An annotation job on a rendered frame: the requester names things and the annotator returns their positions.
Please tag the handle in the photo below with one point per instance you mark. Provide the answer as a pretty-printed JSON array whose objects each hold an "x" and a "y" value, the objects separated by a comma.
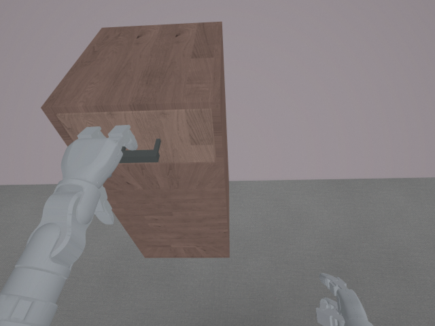
[{"x": 140, "y": 156}]

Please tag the robot left forearm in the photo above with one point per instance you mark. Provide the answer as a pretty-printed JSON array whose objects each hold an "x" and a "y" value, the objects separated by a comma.
[{"x": 30, "y": 294}]

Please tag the robot right hand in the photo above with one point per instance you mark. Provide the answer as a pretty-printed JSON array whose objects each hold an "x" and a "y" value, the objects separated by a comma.
[{"x": 348, "y": 305}]

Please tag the drawer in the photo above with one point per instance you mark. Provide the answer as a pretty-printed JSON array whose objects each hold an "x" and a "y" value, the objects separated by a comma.
[{"x": 186, "y": 134}]

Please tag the robot left hand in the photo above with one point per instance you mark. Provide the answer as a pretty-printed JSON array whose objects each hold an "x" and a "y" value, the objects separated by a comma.
[{"x": 93, "y": 158}]

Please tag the cabinet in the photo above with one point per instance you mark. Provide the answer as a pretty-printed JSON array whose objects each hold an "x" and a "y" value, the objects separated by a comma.
[{"x": 170, "y": 210}]

